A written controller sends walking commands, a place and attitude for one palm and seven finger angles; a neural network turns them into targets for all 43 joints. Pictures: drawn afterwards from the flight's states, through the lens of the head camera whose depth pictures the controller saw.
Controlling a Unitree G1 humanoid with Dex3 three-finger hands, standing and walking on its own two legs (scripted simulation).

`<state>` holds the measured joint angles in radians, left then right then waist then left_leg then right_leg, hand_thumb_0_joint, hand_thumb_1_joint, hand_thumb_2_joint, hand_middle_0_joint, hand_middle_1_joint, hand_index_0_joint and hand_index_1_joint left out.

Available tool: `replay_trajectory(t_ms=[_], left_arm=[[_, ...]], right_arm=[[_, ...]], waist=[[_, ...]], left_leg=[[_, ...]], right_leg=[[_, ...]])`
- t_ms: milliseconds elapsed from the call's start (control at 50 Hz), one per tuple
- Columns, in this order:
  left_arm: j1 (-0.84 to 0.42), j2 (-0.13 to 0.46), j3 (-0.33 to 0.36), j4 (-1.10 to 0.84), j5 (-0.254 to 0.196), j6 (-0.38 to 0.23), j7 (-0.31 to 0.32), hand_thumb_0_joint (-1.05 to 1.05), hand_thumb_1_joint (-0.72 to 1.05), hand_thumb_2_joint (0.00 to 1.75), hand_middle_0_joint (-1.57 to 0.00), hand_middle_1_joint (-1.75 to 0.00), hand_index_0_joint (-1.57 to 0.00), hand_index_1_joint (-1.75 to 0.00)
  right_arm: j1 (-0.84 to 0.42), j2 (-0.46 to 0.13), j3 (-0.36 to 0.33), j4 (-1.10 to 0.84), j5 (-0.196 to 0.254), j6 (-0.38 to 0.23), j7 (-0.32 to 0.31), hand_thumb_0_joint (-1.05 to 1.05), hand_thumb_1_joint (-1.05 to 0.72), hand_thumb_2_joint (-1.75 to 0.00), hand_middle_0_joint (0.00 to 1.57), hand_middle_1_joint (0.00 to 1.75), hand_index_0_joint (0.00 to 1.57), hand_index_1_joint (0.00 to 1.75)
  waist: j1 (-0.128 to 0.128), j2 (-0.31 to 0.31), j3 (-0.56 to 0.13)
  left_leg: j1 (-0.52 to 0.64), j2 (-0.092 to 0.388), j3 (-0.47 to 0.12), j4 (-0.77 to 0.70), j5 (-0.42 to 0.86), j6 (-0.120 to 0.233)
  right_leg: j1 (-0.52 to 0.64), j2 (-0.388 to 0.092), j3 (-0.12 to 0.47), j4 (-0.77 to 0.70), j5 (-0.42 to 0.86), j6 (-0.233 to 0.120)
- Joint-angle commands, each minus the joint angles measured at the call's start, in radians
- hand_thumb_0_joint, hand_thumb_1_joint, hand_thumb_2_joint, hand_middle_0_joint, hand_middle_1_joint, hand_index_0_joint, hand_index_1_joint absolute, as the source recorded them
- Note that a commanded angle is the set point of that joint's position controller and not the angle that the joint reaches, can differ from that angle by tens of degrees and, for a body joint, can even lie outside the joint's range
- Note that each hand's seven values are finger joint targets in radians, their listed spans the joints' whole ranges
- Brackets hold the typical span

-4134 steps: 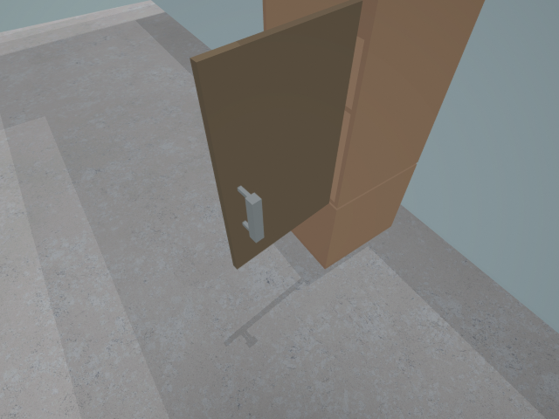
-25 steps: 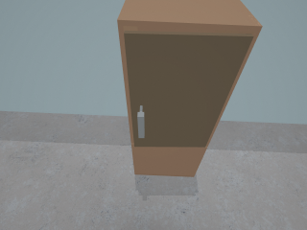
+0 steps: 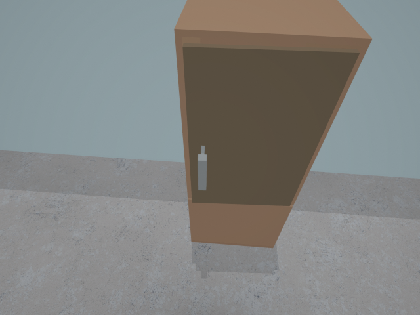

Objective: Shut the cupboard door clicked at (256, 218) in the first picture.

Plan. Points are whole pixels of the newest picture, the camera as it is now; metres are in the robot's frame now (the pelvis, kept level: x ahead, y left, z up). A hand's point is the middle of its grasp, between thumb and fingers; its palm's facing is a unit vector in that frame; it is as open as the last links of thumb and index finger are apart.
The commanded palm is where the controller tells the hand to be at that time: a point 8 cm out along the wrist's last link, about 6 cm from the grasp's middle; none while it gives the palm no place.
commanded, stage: look again from close up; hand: left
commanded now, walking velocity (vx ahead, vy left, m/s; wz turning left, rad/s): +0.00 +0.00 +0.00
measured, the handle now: (202, 167) +0.55 +0.05 -0.11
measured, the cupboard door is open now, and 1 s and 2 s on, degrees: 3 3 3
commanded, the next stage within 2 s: shuffle to correct the standing spot in 0.36 s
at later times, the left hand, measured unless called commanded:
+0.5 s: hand out of the picture +0.00 +0.23 -0.17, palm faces +0.00 -0.96 -0.26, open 7.4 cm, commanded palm none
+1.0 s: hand out of the picture -0.07 +0.12 -0.18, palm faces +0.06 -0.99 -0.13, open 7.4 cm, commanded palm none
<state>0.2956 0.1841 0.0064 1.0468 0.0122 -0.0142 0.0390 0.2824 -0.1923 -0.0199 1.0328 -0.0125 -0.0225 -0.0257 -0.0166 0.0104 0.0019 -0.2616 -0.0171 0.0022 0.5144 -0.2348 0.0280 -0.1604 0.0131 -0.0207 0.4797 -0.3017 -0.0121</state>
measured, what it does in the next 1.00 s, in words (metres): lifts its left foot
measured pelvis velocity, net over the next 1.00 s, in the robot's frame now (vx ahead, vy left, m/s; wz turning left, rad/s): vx -0.01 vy -0.04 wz -0.01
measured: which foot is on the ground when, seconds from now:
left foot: down 0.00-0.84, up 0.86-1.00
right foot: down 0.00-1.00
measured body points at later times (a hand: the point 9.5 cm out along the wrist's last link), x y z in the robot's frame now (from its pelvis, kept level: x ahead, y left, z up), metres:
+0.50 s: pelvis -0.03 +0.01 +0.00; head -0.05 +0.03 +0.45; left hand +0.00 +0.28 -0.15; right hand +0.04 -0.26 -0.12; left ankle +0.03 +0.10 -0.74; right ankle -0.03 -0.11 -0.74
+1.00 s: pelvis -0.01 -0.04 +0.00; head -0.02 -0.01 +0.45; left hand -0.07 +0.18 -0.17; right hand -0.03 -0.27 -0.14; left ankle +0.00 +0.06 -0.69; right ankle -0.04 -0.12 -0.74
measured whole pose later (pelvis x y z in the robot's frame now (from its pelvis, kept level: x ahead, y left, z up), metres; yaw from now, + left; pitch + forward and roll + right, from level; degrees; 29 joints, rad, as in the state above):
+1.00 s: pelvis -0.01 -0.04 +0.00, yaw +0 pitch -1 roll -1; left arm 0.44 0.14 0.04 1.05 0.04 0.03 0.02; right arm 0.34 -0.14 -0.06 1.09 -0.02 0.03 -0.02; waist 0.00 -0.04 -0.02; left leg -0.44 0.07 0.10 0.92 -0.41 0.02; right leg -0.14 0.03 -0.13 0.40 -0.26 -0.06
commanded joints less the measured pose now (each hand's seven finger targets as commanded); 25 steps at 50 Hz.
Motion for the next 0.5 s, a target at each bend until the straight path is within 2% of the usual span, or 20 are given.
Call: replay_trajectory(t_ms=[0, 100, 160, 300, 380, 440, 480], left_arm=[[0.025, 0.147, 0.025, -0.080, 0.009, -0.018, 0.008, 0.00, 0.90, 0.90, -0.20, -0.30, -0.20, -0.30], [-0.008, 0.198, 0.024, -0.107, 0.008, -0.017, 0.003, 0.00, 0.90, 0.90, -0.20, -0.30, -0.20, -0.30], [-0.036, 0.227, 0.025, -0.116, 0.007, -0.015, -0.002, 0.00, 0.90, 0.90, -0.20, -0.30, -0.20, -0.30], [-0.054, 0.250, 0.021, -0.116, 0.011, -0.010, -0.012, 0.00, 0.90, 0.90, -0.20, -0.30, -0.20, -0.30], [-0.048, 0.256, 0.018, -0.100, 0.011, -0.006, -0.016, 0.00, 0.90, 0.90, -0.20, -0.30, -0.20, -0.30], [-0.034, 0.249, 0.016, -0.086, 0.011, -0.004, -0.015, 0.00, 0.90, 0.90, -0.20, -0.30, -0.20, -0.30], [0.027, 0.148, -0.005, -0.045, 0.007, 0.009, -0.013, 0.00, 0.90, 0.90, -0.20, -0.30, -0.20, -0.30]], right_arm=[[-0.010, -0.153, -0.028, -0.088, -0.006, -0.015, -0.008, 0.00, -0.90, -0.90, 0.20, 0.30, 0.20, 0.30], [-0.077, -0.197, -0.029, -0.106, -0.006, -0.012, 0.002, 0.00, -0.90, -0.90, 0.20, 0.30, 0.20, 0.30], [-0.114, -0.223, -0.029, -0.112, -0.006, -0.008, 0.008, 0.00, -0.90, -0.90, 0.20, 0.30, 0.20, 0.30], [-0.137, -0.244, -0.023, -0.104, -0.006, -0.006, 0.016, 0.00, -0.90, -0.90, 0.20, 0.30, 0.20, 0.30], [-0.138, -0.257, -0.021, -0.091, -0.005, -0.003, 0.019, 0.00, -0.90, -0.90, 0.20, 0.30, 0.20, 0.30], [-0.125, -0.254, -0.020, -0.075, -0.004, -0.003, 0.019, 0.00, -0.90, -0.90, 0.20, 0.30, 0.20, 0.30], [-0.082, -0.166, 0.001, -0.042, -0.008, 0.007, 0.019, 0.00, -0.90, -0.90, 0.20, 0.30, 0.20, 0.30]], waist=[[0.009, -0.018, 0.030], [0.017, -0.030, 0.038], [0.016, -0.033, 0.060], [0.020, 0.011, 0.051], [0.019, 0.011, 0.056], [0.023, 0.004, 0.038], [0.018, 0.002, 0.026]], left_leg=[[0.024, 0.099, -0.100, -0.052, 0.236, 0.024], [0.037, 0.105, -0.111, -0.086, 0.210, 0.027], [0.030, 0.102, -0.119, -0.117, 0.127, 0.021], [0.017, 0.106, -0.140, -0.184, -0.007, 0.014], [-0.004, 0.107, -0.152, -0.218, -0.097, 0.007], [-0.009, 0.112, -0.159, -0.230, -0.110, 0.008], [-0.007, 0.124, -0.171, -0.256, -0.185, -0.002]], right_leg=[[-0.063, -0.110, 0.110, -0.061, 0.213, -0.051], [-0.064, -0.106, 0.114, -0.079, 0.173, -0.039], [-0.083, -0.109, 0.123, -0.111, 0.090, -0.034], [-0.062, -0.108, 0.114, -0.144, 0.025, -0.026], [-0.063, -0.110, 0.115, -0.158, -0.019, -0.022], [-0.040, -0.112, 0.104, -0.155, -0.005, -0.019], [-0.037, -0.100, 0.081, -0.148, -0.036, 0.001]])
